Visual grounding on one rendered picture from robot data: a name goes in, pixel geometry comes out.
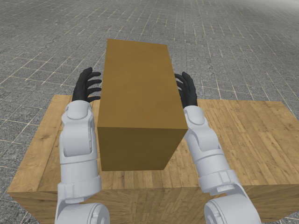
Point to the robot left forearm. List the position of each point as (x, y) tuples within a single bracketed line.
[(78, 156)]

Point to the robot right upper arm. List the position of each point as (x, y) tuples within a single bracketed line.
[(231, 209)]

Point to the left robot hand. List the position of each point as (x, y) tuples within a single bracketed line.
[(81, 91)]

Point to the robot left upper arm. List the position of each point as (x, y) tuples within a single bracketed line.
[(88, 213)]

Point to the right robot hand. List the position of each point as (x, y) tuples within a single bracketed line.
[(188, 92)]

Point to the pedestal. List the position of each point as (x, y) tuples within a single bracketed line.
[(260, 140)]

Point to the robot right forearm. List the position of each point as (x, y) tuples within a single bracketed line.
[(215, 175)]

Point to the carton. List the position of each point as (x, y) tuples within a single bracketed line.
[(141, 120)]

